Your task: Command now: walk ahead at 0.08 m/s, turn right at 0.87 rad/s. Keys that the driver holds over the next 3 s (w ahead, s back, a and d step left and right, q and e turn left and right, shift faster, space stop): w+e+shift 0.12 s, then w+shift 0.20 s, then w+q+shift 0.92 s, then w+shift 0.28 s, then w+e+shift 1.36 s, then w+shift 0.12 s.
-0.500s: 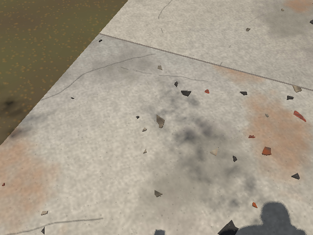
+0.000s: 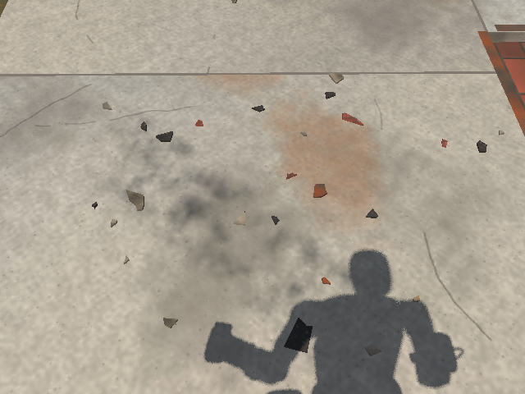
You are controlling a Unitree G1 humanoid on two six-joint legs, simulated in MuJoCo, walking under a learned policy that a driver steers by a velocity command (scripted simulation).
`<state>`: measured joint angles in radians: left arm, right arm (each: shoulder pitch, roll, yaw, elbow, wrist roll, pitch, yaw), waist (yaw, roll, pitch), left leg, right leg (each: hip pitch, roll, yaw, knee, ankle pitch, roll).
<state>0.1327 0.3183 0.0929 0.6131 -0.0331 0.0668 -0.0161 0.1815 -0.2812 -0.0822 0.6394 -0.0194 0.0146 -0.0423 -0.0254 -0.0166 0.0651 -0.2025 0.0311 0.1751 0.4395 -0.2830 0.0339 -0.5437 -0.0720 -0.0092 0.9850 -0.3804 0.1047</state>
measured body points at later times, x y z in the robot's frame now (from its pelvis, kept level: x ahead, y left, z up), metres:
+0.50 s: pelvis +0.19 -0.12 -0.01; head +0.22 -0.15 +0.44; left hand +0.26 +0.14 -0.12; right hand +0.33 -0.40 -0.11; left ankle +0.46 -0.02 -0.67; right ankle +0.00 -0.15 -0.74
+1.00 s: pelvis +0.63 -0.20 -0.01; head +0.65 -0.18 +0.44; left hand +0.86 +0.06 -0.04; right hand +0.69 -0.47 -0.12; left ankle +0.50 -0.12 -0.74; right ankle +0.88 -0.35 -0.69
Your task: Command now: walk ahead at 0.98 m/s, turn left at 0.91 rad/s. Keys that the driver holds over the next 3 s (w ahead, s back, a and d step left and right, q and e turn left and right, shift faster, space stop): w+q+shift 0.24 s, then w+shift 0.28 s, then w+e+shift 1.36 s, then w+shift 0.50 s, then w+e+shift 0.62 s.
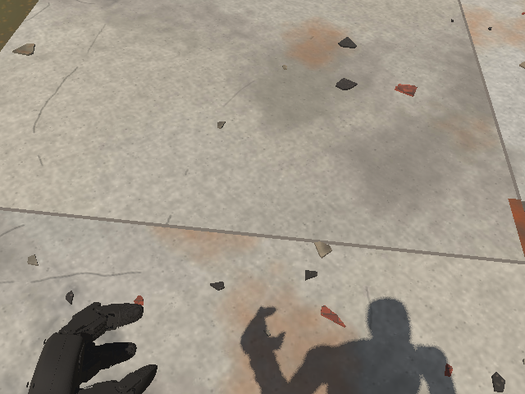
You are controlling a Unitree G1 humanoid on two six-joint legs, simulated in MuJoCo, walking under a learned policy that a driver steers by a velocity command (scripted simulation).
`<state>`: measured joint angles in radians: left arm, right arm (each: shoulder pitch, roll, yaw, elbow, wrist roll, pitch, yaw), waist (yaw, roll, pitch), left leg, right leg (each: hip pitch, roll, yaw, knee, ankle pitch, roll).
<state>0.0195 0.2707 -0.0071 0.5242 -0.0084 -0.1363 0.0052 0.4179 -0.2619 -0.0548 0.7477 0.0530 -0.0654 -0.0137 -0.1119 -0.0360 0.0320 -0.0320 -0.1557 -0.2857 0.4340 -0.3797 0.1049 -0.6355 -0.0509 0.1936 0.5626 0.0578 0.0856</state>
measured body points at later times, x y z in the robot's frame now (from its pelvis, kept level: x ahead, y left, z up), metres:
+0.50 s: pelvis +0.40 +0.01 -0.02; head +0.42 +0.03 +0.43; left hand +0.21 +0.22 -0.15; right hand +0.73 -0.06 -0.06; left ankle +0.56 +0.20 -0.70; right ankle +0.23 -0.19 -0.73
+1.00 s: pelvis +0.82 +0.19 -0.03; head +0.84 +0.19 +0.42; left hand +0.97 +0.46 -0.11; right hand +0.87 -0.07 -0.16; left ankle +0.57 +0.20 -0.72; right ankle +1.06 +0.16 -0.70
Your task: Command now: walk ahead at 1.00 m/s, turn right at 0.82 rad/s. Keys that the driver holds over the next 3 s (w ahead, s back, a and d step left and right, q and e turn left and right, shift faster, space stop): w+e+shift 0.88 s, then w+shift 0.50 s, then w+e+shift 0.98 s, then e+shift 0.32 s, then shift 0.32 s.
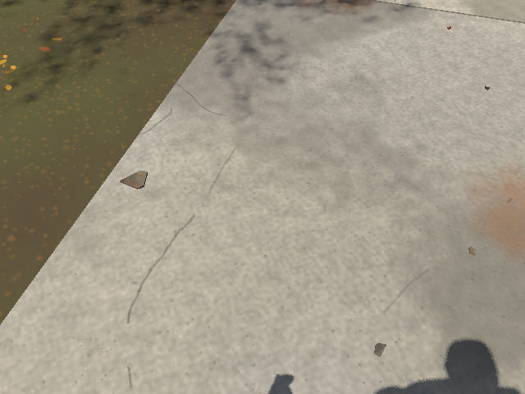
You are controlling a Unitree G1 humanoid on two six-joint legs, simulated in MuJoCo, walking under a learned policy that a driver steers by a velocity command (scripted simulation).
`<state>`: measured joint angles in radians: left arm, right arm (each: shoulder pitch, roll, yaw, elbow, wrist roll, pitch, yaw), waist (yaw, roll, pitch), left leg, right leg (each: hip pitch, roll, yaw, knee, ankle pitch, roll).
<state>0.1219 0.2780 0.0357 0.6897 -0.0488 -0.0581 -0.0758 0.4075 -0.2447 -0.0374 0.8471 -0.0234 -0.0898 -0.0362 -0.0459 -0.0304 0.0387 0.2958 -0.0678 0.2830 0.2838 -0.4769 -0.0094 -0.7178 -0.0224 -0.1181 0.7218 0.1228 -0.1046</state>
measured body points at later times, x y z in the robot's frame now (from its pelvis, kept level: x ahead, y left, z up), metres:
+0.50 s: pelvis +0.46 +0.01 +0.01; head +0.48 +0.00 +0.45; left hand +0.65 +0.25 -0.10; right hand +0.56 -0.31 -0.04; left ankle +0.62 +0.10 -0.70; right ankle +0.24 -0.02 -0.64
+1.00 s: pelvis +0.77 -0.23 +0.00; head +0.78 -0.26 +0.44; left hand +1.09 -0.24 -0.08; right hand +0.57 -0.42 -0.13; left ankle +0.75 +0.04 -0.57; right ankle +0.80 -0.33 -0.70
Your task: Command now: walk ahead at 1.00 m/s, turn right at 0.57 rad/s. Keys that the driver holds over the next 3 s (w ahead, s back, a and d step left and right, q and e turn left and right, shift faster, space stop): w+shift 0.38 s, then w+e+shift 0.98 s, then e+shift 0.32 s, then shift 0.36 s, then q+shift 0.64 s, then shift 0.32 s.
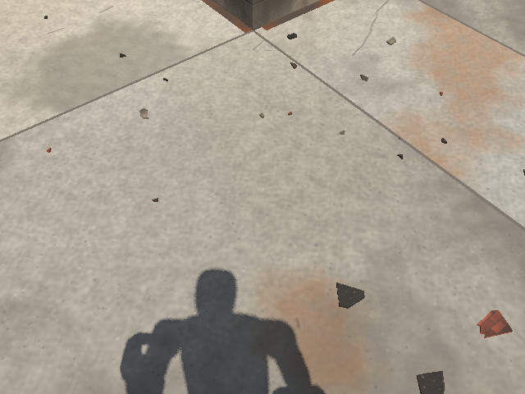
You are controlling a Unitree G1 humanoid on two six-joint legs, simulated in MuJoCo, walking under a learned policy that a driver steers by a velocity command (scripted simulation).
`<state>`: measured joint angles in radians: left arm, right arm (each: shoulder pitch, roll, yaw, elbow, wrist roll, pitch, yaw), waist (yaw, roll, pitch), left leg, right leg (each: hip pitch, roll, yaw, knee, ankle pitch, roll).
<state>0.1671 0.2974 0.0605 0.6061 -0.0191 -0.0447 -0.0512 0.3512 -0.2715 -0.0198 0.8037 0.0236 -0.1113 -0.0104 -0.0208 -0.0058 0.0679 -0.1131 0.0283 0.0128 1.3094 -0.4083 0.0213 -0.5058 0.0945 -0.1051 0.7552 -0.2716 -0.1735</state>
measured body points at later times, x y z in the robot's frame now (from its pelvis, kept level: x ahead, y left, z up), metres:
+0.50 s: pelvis +0.46 +0.07 +0.02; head +0.50 +0.05 +0.46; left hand +0.52 +0.33 -0.11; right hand +0.60 -0.21 -0.08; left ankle +0.57 +0.16 -0.70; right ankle +0.24 -0.04 -0.58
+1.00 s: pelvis +0.89 -0.07 +0.01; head +0.90 -0.08 +0.46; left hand +1.09 +0.15 -0.10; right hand +0.93 -0.37 -0.07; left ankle +0.83 +0.15 -0.56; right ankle +0.94 -0.12 -0.70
